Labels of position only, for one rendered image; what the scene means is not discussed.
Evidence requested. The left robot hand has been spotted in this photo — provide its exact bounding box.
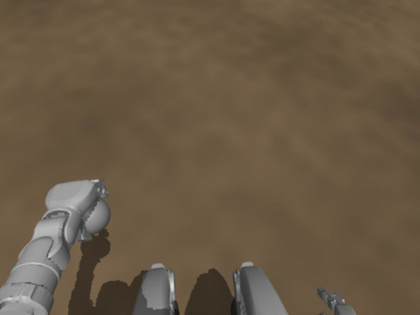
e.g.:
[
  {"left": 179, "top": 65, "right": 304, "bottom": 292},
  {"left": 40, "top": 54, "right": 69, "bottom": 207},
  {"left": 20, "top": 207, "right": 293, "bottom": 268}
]
[{"left": 45, "top": 179, "right": 108, "bottom": 242}]

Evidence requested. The left robot arm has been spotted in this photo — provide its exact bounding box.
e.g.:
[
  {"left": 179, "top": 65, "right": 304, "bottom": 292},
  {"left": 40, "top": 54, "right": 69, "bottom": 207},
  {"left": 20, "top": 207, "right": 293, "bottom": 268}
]
[{"left": 0, "top": 206, "right": 81, "bottom": 315}]

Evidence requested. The right robot hand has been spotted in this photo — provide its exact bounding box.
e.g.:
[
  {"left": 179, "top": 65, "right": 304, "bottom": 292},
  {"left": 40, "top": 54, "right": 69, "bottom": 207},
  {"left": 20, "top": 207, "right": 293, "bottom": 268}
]
[{"left": 317, "top": 287, "right": 356, "bottom": 315}]

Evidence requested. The ball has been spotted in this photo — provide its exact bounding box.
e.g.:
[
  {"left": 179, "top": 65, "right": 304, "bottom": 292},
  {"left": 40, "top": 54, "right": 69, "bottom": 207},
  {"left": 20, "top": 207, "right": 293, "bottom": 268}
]
[{"left": 81, "top": 197, "right": 111, "bottom": 235}]

